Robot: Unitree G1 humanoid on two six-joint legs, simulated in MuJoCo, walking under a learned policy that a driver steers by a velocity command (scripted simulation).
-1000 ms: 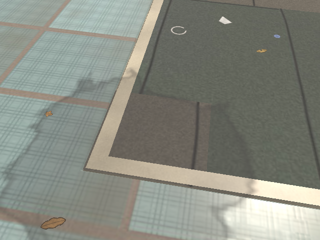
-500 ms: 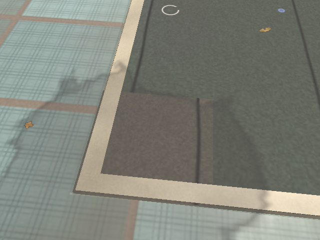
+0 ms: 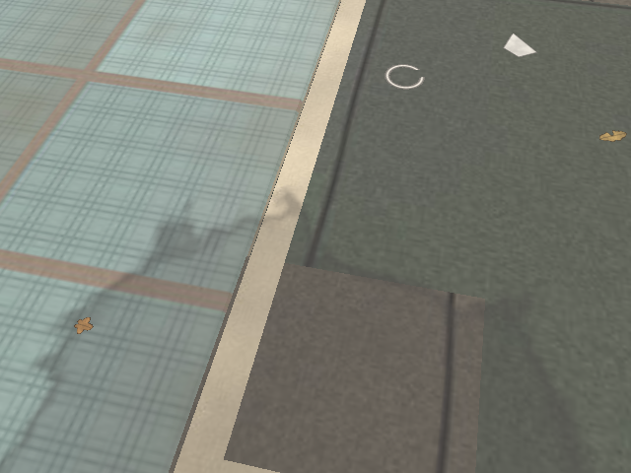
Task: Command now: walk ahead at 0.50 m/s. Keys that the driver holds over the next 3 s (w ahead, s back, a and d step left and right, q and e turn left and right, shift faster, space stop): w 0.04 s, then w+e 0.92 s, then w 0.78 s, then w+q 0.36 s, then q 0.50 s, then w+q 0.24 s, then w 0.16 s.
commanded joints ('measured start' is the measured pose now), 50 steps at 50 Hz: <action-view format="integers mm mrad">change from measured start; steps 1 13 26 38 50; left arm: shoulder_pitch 25 -127 -467 -230 10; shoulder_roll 162 58 75 185 229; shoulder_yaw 30 46 36 80 80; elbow -16 -125 -283 -215 -207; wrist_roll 6 9 9 -27 -18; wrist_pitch -3 74 72 39 37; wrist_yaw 10 -38 -60 -11 -5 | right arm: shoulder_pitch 125 344 494 319 -76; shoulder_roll -106 -100 -150 -128 -132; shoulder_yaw -35 -44 -45 -49 -24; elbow -13 95 129 -54 -224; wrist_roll -1 7 -1 -29 -17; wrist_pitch -26 -78 -58 -15 8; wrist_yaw -17 -35 -70 -21 2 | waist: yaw -115 -38 -85 -108 19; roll -108 33 68 11 -86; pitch -51 -3 21 -58 -19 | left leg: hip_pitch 174 396 664 -19 -197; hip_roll -77 208 231 94 29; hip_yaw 26 -115 146 -115 -75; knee -61 -444 -294 591 144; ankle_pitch -101 97 695 -233 46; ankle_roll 56 71 23 -99 -119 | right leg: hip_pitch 14 -707 -693 -266 -83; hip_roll -290 -184 -88 -238 -190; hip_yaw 79 99 -98 342 362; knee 245 960 447 27 59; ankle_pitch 1103 149 228 519 641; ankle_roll -82 3 -60 -219 -138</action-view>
